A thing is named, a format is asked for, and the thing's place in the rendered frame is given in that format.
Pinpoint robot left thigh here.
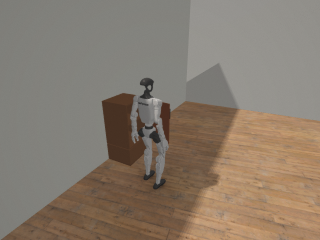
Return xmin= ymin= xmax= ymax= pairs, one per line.
xmin=138 ymin=128 xmax=153 ymax=157

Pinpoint right robot upper arm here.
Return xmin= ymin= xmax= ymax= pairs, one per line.
xmin=153 ymin=98 xmax=163 ymax=124

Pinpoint left robot hand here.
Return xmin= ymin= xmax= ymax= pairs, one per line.
xmin=131 ymin=131 xmax=139 ymax=144

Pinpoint robot left forearm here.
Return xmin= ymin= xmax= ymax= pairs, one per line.
xmin=130 ymin=116 xmax=137 ymax=132

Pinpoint robot right forearm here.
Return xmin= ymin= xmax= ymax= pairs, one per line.
xmin=156 ymin=118 xmax=166 ymax=141

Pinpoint left robot upper arm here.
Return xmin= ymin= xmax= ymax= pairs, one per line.
xmin=130 ymin=95 xmax=140 ymax=118

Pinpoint robot torso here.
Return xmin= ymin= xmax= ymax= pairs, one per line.
xmin=137 ymin=94 xmax=156 ymax=139

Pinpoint cupboard door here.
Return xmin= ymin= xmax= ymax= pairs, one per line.
xmin=152 ymin=102 xmax=170 ymax=144

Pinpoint right robot hand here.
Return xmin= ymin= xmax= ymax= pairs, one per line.
xmin=160 ymin=139 xmax=169 ymax=154

